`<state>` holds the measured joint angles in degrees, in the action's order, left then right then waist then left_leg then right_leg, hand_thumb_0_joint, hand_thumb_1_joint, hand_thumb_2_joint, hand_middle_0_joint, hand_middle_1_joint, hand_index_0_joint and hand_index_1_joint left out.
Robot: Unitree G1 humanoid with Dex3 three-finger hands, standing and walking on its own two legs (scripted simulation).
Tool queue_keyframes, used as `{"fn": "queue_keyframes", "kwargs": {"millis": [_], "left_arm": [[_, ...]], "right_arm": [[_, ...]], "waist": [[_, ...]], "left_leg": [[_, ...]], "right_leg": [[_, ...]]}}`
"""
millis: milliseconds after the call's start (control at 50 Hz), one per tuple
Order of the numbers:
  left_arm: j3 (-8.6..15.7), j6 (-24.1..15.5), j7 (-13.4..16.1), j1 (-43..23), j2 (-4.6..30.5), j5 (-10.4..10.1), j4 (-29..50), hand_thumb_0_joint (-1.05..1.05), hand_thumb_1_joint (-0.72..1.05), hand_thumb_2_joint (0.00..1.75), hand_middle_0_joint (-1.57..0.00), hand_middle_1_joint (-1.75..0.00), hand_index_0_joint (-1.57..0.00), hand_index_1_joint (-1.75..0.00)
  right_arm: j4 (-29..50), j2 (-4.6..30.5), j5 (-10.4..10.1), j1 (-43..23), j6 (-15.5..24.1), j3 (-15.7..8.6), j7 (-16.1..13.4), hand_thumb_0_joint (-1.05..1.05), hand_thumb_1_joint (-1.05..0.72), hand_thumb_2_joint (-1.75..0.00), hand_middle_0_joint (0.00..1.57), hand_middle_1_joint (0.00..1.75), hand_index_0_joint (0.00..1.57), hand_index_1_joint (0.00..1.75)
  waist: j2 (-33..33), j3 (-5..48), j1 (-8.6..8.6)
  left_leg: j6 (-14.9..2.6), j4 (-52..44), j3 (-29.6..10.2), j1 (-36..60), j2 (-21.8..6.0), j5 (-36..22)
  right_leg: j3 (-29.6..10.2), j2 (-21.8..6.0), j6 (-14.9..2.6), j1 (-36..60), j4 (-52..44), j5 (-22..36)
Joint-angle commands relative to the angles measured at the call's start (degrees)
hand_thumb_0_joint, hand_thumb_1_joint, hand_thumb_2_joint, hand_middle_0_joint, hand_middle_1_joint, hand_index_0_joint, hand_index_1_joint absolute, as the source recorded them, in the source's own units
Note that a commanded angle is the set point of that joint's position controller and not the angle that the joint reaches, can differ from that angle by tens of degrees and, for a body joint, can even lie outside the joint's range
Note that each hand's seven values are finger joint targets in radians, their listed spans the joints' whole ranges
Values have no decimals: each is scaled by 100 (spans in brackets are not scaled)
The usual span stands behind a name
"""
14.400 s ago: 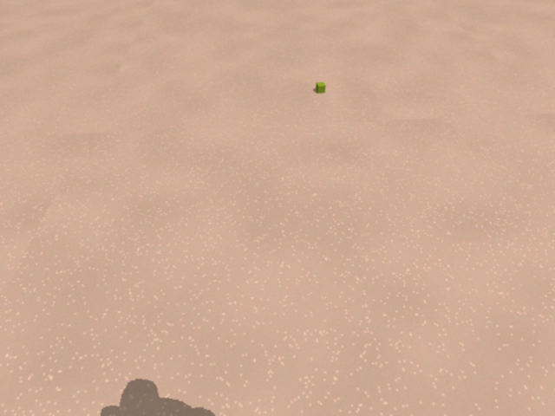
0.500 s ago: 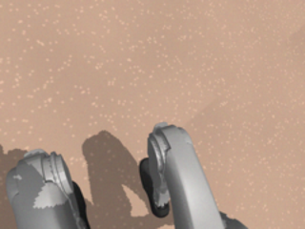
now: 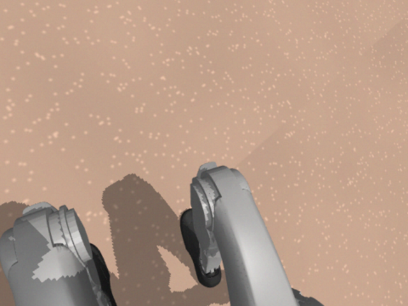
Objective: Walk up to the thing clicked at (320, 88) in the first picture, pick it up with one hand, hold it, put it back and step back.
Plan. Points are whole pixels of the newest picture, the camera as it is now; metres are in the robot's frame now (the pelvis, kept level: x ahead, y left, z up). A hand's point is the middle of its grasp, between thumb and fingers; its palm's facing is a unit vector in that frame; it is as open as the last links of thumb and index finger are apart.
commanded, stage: rise first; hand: left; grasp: from above
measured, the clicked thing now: out of the picture +0.41 +0.40 -0.30
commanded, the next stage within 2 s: none
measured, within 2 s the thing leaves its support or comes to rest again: neither
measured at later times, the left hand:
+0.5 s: hand out of the picture +0.39 +0.41 -0.18, palm faces +0.01 -0.43 -0.91, open 14.3 cm
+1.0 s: hand out of the picture +0.39 +0.41 -0.18, palm faces +0.02 -0.44 -0.90, open 14.3 cm
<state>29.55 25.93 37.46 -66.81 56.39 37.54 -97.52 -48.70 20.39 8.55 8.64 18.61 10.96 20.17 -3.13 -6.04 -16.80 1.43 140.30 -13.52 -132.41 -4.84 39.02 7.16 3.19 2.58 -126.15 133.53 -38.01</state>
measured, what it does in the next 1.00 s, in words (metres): stands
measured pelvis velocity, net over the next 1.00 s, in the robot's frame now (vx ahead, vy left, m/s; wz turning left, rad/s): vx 0.00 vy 0.00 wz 0.00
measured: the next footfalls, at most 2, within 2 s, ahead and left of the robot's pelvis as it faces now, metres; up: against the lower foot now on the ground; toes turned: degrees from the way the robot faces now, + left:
none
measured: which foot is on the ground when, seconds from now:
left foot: down 0.00-1.00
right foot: down 0.00-1.00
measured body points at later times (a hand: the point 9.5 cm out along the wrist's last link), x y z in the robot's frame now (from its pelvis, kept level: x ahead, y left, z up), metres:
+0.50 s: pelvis +0.00 +0.00 +0.00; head +0.27 +0.09 +0.35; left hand +0.39 +0.43 -0.13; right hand +0.03 -0.26 -0.08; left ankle +0.07 +0.14 -0.29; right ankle +0.11 -0.12 -0.29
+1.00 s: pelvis +0.00 +0.00 +0.00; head +0.27 +0.09 +0.35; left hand +0.39 +0.43 -0.13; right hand +0.03 -0.25 -0.08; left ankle +0.07 +0.14 -0.29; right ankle +0.11 -0.12 -0.29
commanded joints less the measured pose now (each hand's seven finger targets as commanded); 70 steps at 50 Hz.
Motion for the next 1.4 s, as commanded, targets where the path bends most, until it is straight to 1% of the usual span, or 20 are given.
{"fn": "queue_keyframes", "kwargs": {"millis": [0,100,160,280,320,380,440,460,500,520,640,700,800,820,920,980,1000,1020,1180,1380], "left_arm": [[-193,19,183,-1359,1695,163,734,0,-60,106,-9,-97,-5,-102],[-189,50,203,-1287,1660,185,743,0,-60,106,-9,-97,-5,-102],[-256,27,168,-1271,1484,119,705,0,-60,107,-9,-98,-5,-102],[-222,11,198,-1344,1716,131,763,0,-59,106,-9,-97,-5,-102],[-270,-5,177,-1366,1713,173,742,0,-59,106,-9,-98,-5,-102],[-200,-4,205,-1232,1728,168,677,0,-59,106,-10,-97,-6,-101],[-202,0,215,-1305,1676,140,747,0,-59,106,-9,-97,-5,-102],[-313,-7,184,-1330,1566,93,778,0,-59,106,-9,-97,-5,-102],[-278,-14,173,-1349,1655,60,813,0,-58,106,-10,-97,-6,-102],[-181,-16,184,-1333,1767,56,779,0,-58,105,-10,-97,-6,-101],[-156,21,168,-1306,1833,123,882,0,-59,106,-9,-98,-5,-102],[-303,61,141,-1362,1708,154,895,0,-60,106,-9,-97,-5,-101],[-267,61,124,-1271,1616,83,888,0,-60,107,-9,-97,-5,-102],[-205,74,152,-1232,1658,89,863,0,-58,105,-9,-98,-6,-102],[-202,34,182,-1304,1724,135,877,0,-59,106,-9,-97,-5,-101],[-211,45,175,-1244,1651,112,781,0,-59,106,-9,-97,-5,-102],[-319,31,142,-1301,1639,120,785,0,-60,107,-9,-97,-5,-101],[-211,14,176,-1282,1708,138,686,0,-58,106,-10,-96,-6,-100],[-261,-71,168,-1258,1812,139,506,0,-58,105,-10,-97,-6,-101],[-206,-31,238,-1368,1811,97,701,0,-57,104,-10,-97,-6,-101]], "right_arm": [[-170,1614,-56,1365,34,-416,-14,0,-91,-90,20,30,20,30],[-202,1601,-46,1363,17,-417,-4,0,-91,-90,20,30,20,30],[-189,1602,-34,1407,12,-415,10,0,-91,-90,20,30,20,30],[-151,1578,-31,1320,23,-334,9,0,-91,-90,20,30,20,30],[-148,1660,-16,1340,51,-405,-27,0,-92,-90,20,30,20,30],[-114,1719,-23,1302,47,-435,-27,0,-91,-90,20,30,20,30],[-166,1622,-20,1330,54,-378,-12,0,-92,-90,20,30,20,30],[57,1718,-4,1188,85,-437,-30,0,-91,-90,20,30,20,30],[-126,1642,6,1377,70,-364,-22,0,-92,-90,20,30,20,30],[-167,1629,-1,1344,78,-332,-25,0,-92,-90,20,30,20,30],[-112,1626,-6,1284,45,-368,-42,0,-92,-90,20,30,20,30],[-84,1658,-4,1328,29,-388,-31,0,-92,-90,20,30,20,30],[-89,1655,-15,1435,17,-392,-14,0,-92,-90,20,30,20,30],[-111,1621,-31,1390,20,-353,-9,0,-91,-90,20,30,20,30],[-120,1637,-21,1428,0,-369,-7,0,-92,-90,20,30,20,30],[-104,1637,-20,1369,11,-380,-17,0,-91,-90,20,30,20,30],[-91,1653,2,1342,21,-403,-30,0,-92,-90,20,30,20,30],[-139,1637,-16,1371,18,-356,-27,0,-91,-90,20,30,20,30],[-121,1646,20,1293,97,-300,-73,0,-91,-90,20,30,20,30],[-65,1681,-5,1355,64,-286,-22,0,-92,-90,20,30,20,30]], "waist": [[2364,3753,-19],[2435,3778,12],[2390,3712,-87],[2347,3740,-43],[2449,3667,-96],[2441,3740,-25],[2432,3719,-58],[2432,3738,-96],[2288,3718,-138],[2207,3741,-77],[2480,3784,18],[2493,3743,-103],[2468,3836,-69],[2420,3849,-9],[2543,3852,-17],[2415,3777,-55],[2427,3688,-111],[2375,3705,-60],[2179,3510,-116],[2559,3717,-110]], "left_leg": [[-162,-1439,645,2926,14,-922],[-158,-1429,649,2932,13,-924],[-143,-1482,588,2996,4,-988],[-175,-1387,651,2895,22,-956],[-166,-1418,674,2951,25,-904],[-151,-1455,658,2997,10,-872],[-141,-1480,608,3023,4,-838],[-157,-1425,666,2977,13,-910],[-186,-1355,693,2831,29,-965],[-203,-1350,686,2758,23,-932],[-140,-1485,652,3000,2,-948],[-138,-1462,636,3029,8,-1005],[-147,-1417,672,3028,5,-1152],[-152,-1411,636,3008,0,-1121],[-134,-1473,638,3043,1,-1062],[-147,-1439,655,2986,10,-977],[-157,-1447,694,2882,29,-953],[-158,-1452,637,2927,6,-904],[-195,-1409,649,2717,30,-622],[-112,-1474,564,3144,-26,-1030]], "right_leg": [[576,155,-329,1773,-1309,1141],[587,147,-335,1742,-1322,1130],[623,137,-332,1755,-1281,1218],[575,141,-320,1797,-1321,1176],[563,139,-321,1770,-1352,1137],[579,148,-335,1823,-1344,1106],[607,126,-331,1746,-1326,1084],[566,156,-327,1853,-1361,1166],[530,155,-291,1944,-1404,1225],[546,147,-280,2002,-1419,1177],[566,145,-320,1907,-1350,1177],[571,142,-325,1812,-1321,1253],[553,152,-311,1961,-1338,1406],[577,139,-312,1921,-1325,1361],[575,146,-330,1936,-1313,1316],[562,157,-322,1885,-1348,1224],[526,151,-322,1893,-1367,1208],[569,144,-320,1852,-1352,1153],[530,165,-292,1891,-1460,861],[616,135,-311,1872,-1324,1298]]}}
